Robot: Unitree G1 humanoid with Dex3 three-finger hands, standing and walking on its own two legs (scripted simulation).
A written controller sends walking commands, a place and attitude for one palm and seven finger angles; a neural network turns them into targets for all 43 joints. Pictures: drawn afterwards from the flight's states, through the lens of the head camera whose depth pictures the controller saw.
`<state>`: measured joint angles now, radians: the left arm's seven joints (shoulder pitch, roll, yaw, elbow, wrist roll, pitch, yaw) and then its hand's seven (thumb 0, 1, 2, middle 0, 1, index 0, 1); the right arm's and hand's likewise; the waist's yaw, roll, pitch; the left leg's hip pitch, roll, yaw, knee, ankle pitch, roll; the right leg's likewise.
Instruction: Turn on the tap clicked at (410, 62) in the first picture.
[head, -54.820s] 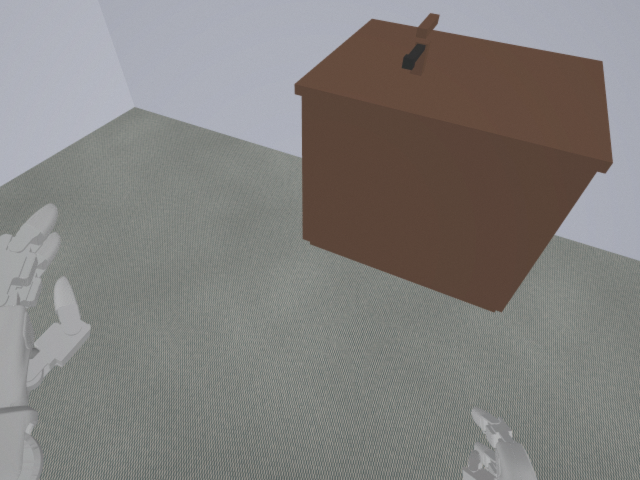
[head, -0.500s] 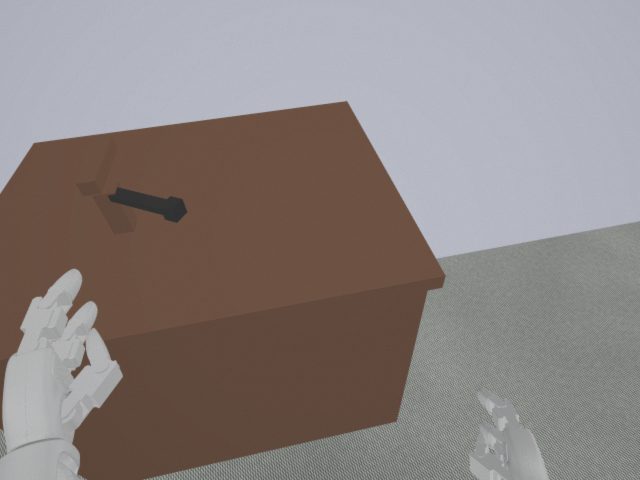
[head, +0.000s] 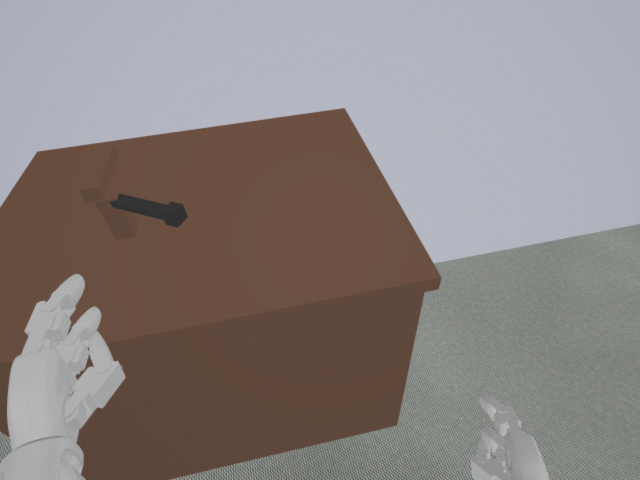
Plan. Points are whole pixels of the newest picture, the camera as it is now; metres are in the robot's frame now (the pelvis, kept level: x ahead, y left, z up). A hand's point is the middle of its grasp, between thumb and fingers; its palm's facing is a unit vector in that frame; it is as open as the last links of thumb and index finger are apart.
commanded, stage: turn the palm inward beside the body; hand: left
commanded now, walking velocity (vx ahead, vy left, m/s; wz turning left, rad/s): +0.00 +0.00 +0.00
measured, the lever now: (174, 214) +0.48 +0.30 +0.08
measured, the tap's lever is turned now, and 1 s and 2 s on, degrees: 57 57 57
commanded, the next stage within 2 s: reach beside the lever's end, fingers flat in 0.08 s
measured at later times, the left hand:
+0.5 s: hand (102, 349) +0.21 +0.26 +0.13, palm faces +0.53 -0.84 -0.14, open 7.4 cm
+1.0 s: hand (81, 316) +0.25 +0.32 +0.11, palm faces +0.55 -0.83 -0.12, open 7.5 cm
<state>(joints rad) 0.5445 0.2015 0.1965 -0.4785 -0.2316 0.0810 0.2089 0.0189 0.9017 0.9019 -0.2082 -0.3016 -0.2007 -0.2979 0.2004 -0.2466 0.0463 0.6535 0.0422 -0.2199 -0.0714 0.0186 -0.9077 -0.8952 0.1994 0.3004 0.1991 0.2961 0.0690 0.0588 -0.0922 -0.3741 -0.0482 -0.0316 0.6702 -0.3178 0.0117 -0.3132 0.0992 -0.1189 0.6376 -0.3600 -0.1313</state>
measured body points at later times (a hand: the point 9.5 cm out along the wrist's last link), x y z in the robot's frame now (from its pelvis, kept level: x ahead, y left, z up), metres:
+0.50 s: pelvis +0.00 -0.01 +0.00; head -0.01 -0.04 +0.45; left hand +0.17 +0.30 +0.14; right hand +0.20 -0.23 -0.09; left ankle +0.02 +0.12 -0.72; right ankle -0.01 -0.02 -0.72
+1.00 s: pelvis +0.00 +0.01 +0.00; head +0.01 -0.01 +0.45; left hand +0.22 +0.36 +0.12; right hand +0.17 -0.23 -0.09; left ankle +0.02 +0.12 -0.72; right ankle -0.01 -0.02 -0.72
